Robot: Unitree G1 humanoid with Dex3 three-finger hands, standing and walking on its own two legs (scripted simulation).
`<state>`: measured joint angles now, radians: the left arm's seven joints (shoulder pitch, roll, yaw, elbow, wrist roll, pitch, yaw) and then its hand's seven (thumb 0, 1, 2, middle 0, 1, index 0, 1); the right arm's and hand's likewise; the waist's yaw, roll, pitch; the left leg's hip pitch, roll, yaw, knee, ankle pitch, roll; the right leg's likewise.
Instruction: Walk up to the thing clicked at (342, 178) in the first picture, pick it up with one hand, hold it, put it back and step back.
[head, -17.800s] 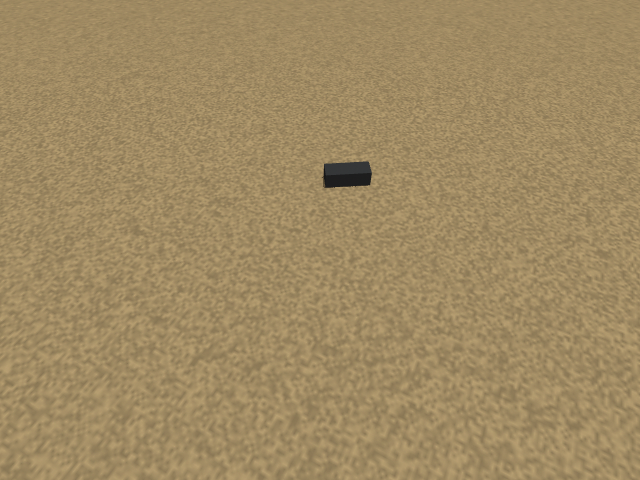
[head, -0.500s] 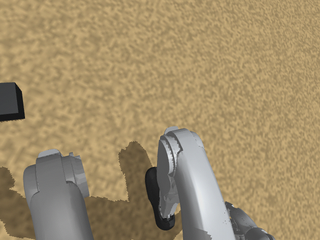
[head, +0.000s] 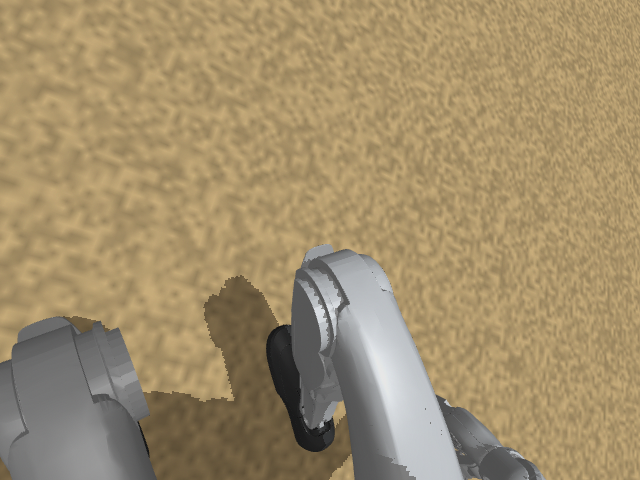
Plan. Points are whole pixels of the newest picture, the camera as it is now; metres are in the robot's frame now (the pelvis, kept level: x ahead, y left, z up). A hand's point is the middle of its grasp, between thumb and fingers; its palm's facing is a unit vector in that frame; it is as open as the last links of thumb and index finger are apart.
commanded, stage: rest palm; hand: left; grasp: from above
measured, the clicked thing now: out of the picture +0.44 +0.38 -0.26
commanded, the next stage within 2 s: close in 0.92 s
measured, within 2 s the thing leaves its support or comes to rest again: neither
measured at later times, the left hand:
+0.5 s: hand out of the picture +0.41 +0.37 -0.23, palm faces -0.44 -0.12 -0.89, open 14.2 cm
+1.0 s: hand out of the picture +0.42 +0.37 -0.23, palm faces -0.46 -0.13 -0.88, open 14.0 cm
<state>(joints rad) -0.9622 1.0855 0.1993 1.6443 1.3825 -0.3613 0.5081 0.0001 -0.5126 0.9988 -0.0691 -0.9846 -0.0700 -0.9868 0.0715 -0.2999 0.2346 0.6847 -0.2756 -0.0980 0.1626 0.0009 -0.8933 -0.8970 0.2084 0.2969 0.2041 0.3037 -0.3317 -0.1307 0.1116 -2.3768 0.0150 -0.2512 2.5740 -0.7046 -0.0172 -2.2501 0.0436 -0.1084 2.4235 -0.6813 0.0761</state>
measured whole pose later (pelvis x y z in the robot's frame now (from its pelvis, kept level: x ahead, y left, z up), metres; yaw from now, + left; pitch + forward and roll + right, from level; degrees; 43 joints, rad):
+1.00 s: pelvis +0.00 +0.01 +0.00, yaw -2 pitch +25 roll -15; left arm -0.95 1.11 0.14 1.67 1.35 -0.37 0.55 0.00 -0.50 1.01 -0.04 -1.03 -0.08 -1.03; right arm 0.03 -0.30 0.32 0.66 -0.31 -0.14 0.21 0.00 -0.90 -0.90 0.21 0.30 0.20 0.30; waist -0.33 -0.16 0.14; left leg -2.36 0.02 -0.29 2.60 -0.72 -0.01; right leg -2.21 0.06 -0.14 2.42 -0.68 0.08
